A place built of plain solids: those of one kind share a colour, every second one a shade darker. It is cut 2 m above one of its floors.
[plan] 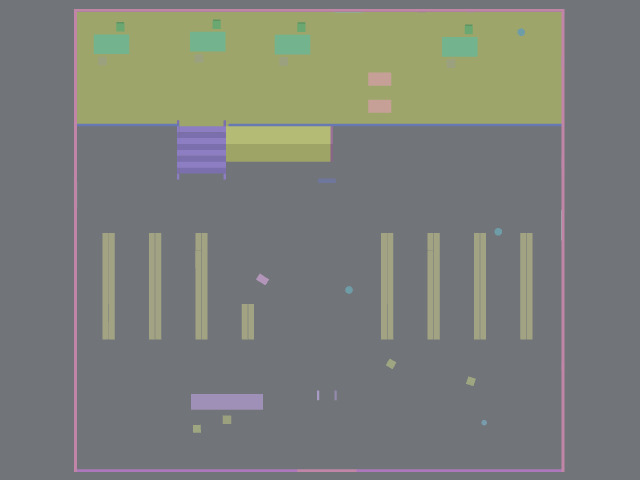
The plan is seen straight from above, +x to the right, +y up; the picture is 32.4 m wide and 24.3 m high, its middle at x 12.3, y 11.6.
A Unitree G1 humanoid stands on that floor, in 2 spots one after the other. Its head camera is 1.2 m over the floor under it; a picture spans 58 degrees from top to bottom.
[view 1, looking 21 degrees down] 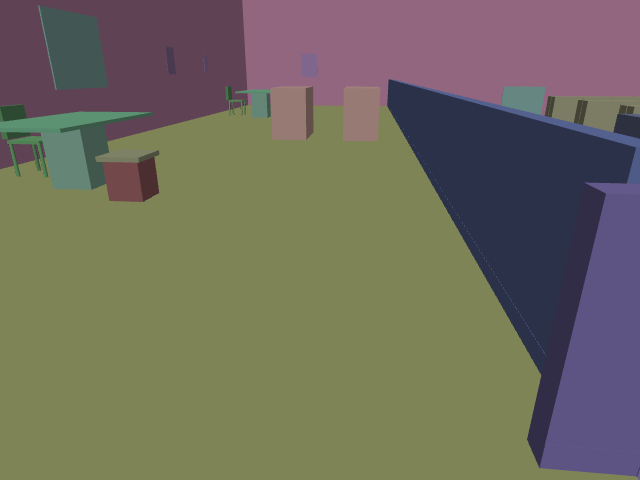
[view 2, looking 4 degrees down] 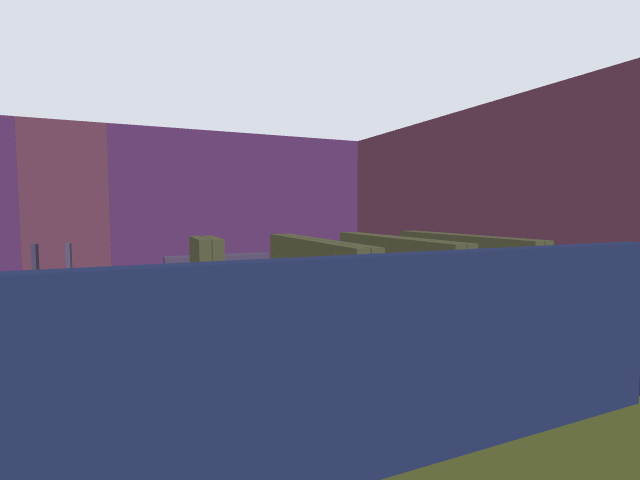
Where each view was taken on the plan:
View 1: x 6.30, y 18.26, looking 6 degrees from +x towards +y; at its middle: rear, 3.35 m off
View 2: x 10.53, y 19.06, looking -114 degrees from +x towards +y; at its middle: shelf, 10.47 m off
